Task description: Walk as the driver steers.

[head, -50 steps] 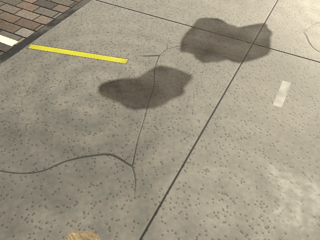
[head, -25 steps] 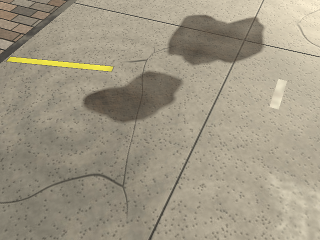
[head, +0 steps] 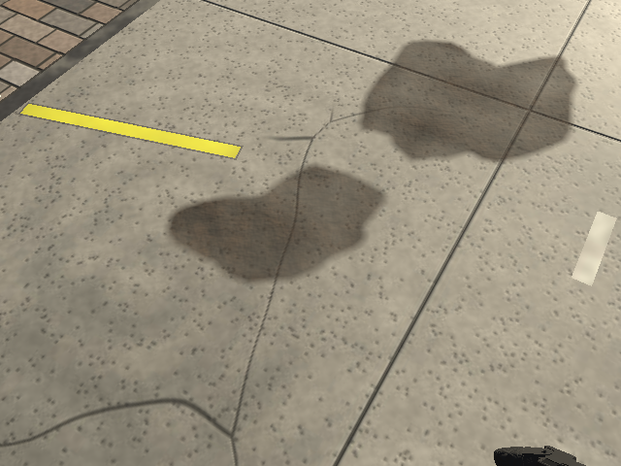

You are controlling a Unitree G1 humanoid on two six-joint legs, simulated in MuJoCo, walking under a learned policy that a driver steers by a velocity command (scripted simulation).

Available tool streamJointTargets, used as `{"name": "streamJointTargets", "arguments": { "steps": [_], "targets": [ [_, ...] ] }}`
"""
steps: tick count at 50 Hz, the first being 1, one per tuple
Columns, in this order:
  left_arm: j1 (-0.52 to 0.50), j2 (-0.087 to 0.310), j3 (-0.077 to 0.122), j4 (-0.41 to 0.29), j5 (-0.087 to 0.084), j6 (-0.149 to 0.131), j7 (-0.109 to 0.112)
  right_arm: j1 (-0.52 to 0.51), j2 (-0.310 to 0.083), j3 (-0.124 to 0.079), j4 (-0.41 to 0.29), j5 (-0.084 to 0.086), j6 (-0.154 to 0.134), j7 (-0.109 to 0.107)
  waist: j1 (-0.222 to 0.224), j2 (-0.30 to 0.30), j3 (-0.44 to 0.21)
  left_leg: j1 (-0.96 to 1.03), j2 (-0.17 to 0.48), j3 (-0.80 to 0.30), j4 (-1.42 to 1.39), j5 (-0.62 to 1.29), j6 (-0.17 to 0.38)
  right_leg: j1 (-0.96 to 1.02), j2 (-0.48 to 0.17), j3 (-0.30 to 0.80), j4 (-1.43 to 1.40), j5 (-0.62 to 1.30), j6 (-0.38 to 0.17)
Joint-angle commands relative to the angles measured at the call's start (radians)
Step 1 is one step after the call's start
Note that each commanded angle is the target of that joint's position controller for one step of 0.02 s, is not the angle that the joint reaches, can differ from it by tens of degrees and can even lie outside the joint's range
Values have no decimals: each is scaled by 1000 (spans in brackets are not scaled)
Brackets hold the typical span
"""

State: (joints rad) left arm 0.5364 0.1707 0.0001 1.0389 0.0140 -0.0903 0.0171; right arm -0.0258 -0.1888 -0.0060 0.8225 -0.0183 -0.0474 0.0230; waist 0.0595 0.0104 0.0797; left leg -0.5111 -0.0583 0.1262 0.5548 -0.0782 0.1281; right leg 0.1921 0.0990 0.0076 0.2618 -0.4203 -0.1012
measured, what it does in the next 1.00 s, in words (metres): walks ahead, turning right: left foot, then right foot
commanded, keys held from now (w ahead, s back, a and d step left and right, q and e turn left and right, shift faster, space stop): w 0.10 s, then w+e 0.62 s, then e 0.28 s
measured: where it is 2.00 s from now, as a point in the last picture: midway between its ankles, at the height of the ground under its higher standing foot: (395, 401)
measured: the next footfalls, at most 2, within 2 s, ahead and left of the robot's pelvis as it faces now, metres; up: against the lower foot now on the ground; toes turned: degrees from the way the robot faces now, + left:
left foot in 0.02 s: +0.18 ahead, +0.05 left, +0.00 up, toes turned +3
right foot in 0.58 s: +0.45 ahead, -0.12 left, +0.00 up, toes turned -17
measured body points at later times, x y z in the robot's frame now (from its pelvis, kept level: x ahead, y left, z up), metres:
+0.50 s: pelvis +0.26 -0.01 +0.01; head +0.30 -0.02 +0.46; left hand +0.47 +0.17 -0.11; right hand +0.16 -0.23 -0.13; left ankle +0.14 +0.05 -0.72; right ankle +0.41 -0.14 -0.69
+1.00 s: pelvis +0.50 -0.09 +0.02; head +0.54 -0.12 +0.46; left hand +0.60 +0.17 -0.11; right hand +0.58 -0.38 -0.10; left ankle +0.70 -0.03 -0.68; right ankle +0.41 -0.11 -0.72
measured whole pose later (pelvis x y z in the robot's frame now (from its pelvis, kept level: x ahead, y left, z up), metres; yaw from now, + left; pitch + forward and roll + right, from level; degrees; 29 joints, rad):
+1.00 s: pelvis +0.50 -0.09 +0.02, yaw -27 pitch +1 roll +0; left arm 0.39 0.25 0.06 0.92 0.01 -0.02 0.02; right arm 0.04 -0.25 -0.01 0.77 -0.02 -0.02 -0.01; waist 0.08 0.04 0.08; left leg -0.63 0.03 -0.03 0.76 -0.11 -0.02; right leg -0.08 0.17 0.14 0.38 -0.29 -0.13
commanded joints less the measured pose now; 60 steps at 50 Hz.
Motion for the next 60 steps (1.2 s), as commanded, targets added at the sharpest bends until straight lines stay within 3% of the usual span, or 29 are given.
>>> {"name": "streamJointTargets", "arguments": {
  "steps": [1,2,3,4,6,8,11,18,23,26,28,29,30,31,32,34,35,37,41,45,49,53,54,55,56,57,58,59,60],
  "targets": [
    [-71,173,31,-65,-1,-6,2,482,-201,-73,101,-18,-14,-36,-266,-46,-235,605,109,-165,-79,-111,90,-300,-226,17,636,994,-6],
    [0,65,13,-81,-3,-5,-6,521,-266,-86,103,-37,-14,-35,-196,138,-306,789,380,-555,-94,-155,182,-576,-69,-45,1001,110,7],
    [55,118,32,-69,-8,2,-11,468,-243,-87,107,-4,-7,-21,-155,145,-313,793,452,-876,-262,-305,288,-780,-1,47,1182,-72,2],
    [-47,161,40,-96,5,1,-10,345,-183,-75,84,16,-8,-15,-116,45,-139,637,416,-731,-329,-402,249,-843,-84,69,1134,43,-13],
    [-129,135,41,-107,9,4,-20,273,-92,-53,87,5,-29,-9,-63,-48,-8,400,339,-527,-397,-238,179,-767,-138,64,1032,124,-9],
    [-94,82,33,-91,18,32,-32,306,-65,-39,120,1,-52,-19,-21,-28,-12,300,289,-376,-425,-93,125,-669,-164,68,958,137,10],
    [-160,78,36,-115,17,54,-44,376,-103,-45,158,6,-76,-19,-19,8,11,287,265,-250,-463,-3,92,-733,-180,55,897,212,22],
    [-436,68,28,-201,3,53,-55,480,-102,-30,186,8,-75,-29,-82,38,32,411,214,-45,-442,266,-12,-854,-166,-28,583,465,42],
    [-571,62,17,-249,9,51,-61,567,-116,-26,220,0,-63,-51,-122,51,42,598,268,13,-372,451,-13,-855,-133,-120,399,414,9],
    [-511,82,30,-239,16,50,-56,542,-148,-32,221,-2,-51,-68,-71,80,-8,663,298,59,-212,818,-19,-729,-61,-170,358,262,-45],
    [-339,119,53,-187,20,44,-49,511,-180,-42,209,-5,-37,-69,5,102,-103,641,310,79,51,919,-13,-535,-3,-176,310,183,-100],
    [-194,159,75,-141,30,38,-44,486,-190,-46,193,-2,-33,-64,76,80,-174,524,297,94,270,767,-25,-328,-8,-124,226,202,-140],
    [-70,252,106,-121,40,37,-31,479,-159,-40,152,0,-39,-56,118,-31,-275,291,250,103,593,320,-46,-91,-226,155,203,128,-208],
    [-118,319,125,-146,25,51,-30,480,-94,-34,80,19,-50,-33,44,-256,-335,-145,1,3,937,-465,-97,143,-472,741,61,168,-386],
    [-130,286,121,-135,-3,60,-30,365,-166,-47,59,2,-64,-29,61,-58,-240,-269,76,-162,921,-374,-81,91,-429,644,19,194,-350],
    [-233,197,101,-140,-4,55,-26,324,-152,-46,39,13,-81,-27,-28,46,-66,-202,145,-158,749,-233,-89,-170,-361,428,-28,409,-259],
    [-261,176,93,-145,-8,48,-21,324,-141,-45,35,-4,-64,-27,-63,58,-45,-140,164,-163,683,-230,-105,-256,-308,354,-35,490,-226],
    [-269,171,85,-149,-15,27,-19,350,-119,-43,32,-28,-22,-22,-97,27,-50,-64,164,-148,612,-229,-138,-329,-253,273,-35,671,-204],
    [-198,223,92,-139,-13,23,-19,264,-112,-42,-23,-22,10,-26,-86,-30,-63,-63,123,-99,467,-128,-176,-372,-179,169,39,1081,-135],
    [-124,217,88,-141,-13,50,-8,123,-124,-34,-87,-8,18,-29,-25,-89,-92,-92,85,-98,314,-21,-167,-299,-152,196,98,1101,-55],
    [-76,224,91,-149,-1,73,10,32,-146,-24,-126,1,14,-34,16,-98,-94,-118,47,-124,184,-17,-149,-181,-176,279,169,1080,-44],
    [-180,255,103,-199,6,75,17,184,-200,-32,-90,5,-9,-49,-69,-112,-115,147,10,-164,-47,-46,-94,-236,-150,345,324,1072,0],
    [-226,258,103,-216,-8,66,7,288,-212,-37,-65,-1,-25,-57,-132,-85,-148,329,43,-180,-167,123,-70,-311,-102,336,445,990,27],
    [-205,200,86,-259,-27,53,1,388,-278,-48,-64,-9,-34,-70,-147,68,-285,587,297,-371,-118,532,-6,-447,-35,251,703,526,58],
    [-26,160,87,-251,-46,63,10,342,-312,-54,-91,0,-13,-66,-55,248,-409,724,560,-657,-91,981,185,-623,140,123,946,-314,73],
    [-1,233,95,-202,6,83,16,315,-245,-51,-99,20,4,-59,-36,125,-389,600,539,-693,-117,804,216,-646,56,127,1041,-241,69],
    [-82,243,100,-197,24,96,9,255,-169,-30,-115,21,8,-59,-37,36,-261,471,455,-568,-157,595,186,-654,30,128,1049,-159,80],
    [-135,224,96,-210,26,108,1,200,-135,-19,-120,13,15,-58,-26,15,-185,373,379,-466,-208,421,141,-654,5,118,1002,-112,93],
    [-160,208,93,-218,22,122,-8,181,-137,-16,-120,4,19,-60,-22,64,-145,313,325,-397,-245,320,112,-643,-11,114,964,-75,105]
  ]
}}
Velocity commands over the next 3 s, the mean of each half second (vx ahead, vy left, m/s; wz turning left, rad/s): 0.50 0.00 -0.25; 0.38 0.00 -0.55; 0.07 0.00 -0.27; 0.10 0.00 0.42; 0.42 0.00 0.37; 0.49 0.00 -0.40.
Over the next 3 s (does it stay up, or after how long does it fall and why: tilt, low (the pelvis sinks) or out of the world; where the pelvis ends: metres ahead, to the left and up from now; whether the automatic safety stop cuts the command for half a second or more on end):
stays up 1.08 -0.16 0.02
